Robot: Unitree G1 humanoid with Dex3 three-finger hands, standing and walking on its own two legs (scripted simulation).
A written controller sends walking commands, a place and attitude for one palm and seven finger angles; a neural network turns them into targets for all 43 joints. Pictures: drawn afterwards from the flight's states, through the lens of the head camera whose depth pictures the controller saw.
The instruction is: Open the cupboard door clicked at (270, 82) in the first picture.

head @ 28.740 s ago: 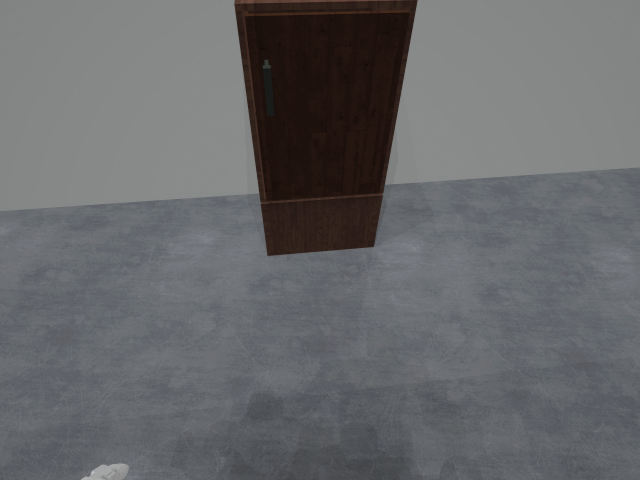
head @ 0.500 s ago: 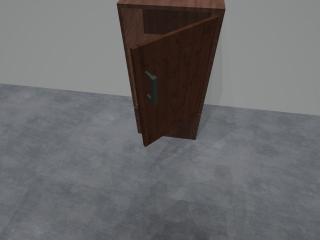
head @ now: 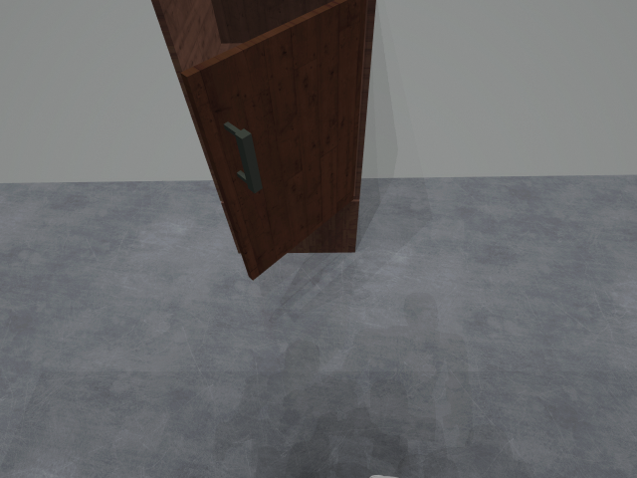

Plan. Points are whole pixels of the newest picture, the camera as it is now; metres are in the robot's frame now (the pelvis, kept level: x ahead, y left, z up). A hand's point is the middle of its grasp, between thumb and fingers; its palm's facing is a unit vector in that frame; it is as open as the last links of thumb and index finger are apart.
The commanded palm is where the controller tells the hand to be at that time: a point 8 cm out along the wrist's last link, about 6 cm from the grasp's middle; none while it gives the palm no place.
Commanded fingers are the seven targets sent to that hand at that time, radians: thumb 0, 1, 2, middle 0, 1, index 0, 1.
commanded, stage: walk to a spot facing it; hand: left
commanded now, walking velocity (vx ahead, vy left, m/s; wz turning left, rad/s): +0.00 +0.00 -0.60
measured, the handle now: (242, 158) +0.63 +0.19 -0.01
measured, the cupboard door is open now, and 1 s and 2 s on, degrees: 46 46 46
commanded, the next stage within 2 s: none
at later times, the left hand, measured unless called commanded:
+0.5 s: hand out of the picture +0.08 +0.19 -0.15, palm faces -0.17 -0.95 -0.26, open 7.4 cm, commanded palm none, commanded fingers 0.00 0.90 0.90 -0.20 -0.30 -0.20 -0.30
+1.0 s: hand (257, 422) +0.21 +0.12 -0.16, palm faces -0.55 -0.79 -0.27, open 7.4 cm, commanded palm none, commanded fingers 0.00 0.90 0.90 -0.20 -0.30 -0.20 -0.30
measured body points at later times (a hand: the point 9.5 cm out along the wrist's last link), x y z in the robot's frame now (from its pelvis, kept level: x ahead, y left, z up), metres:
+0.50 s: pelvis +0.00 +0.00 +0.02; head +0.05 -0.02 +0.46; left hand +0.09 +0.24 -0.13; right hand +0.09 -0.28 -0.12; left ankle +0.01 +0.15 -0.69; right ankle +0.01 -0.08 -0.73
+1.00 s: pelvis +0.00 +0.00 +0.00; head +0.05 -0.03 +0.44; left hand +0.24 +0.16 -0.14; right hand -0.11 -0.27 -0.14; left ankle +0.05 +0.12 -0.69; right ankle -0.05 -0.13 -0.73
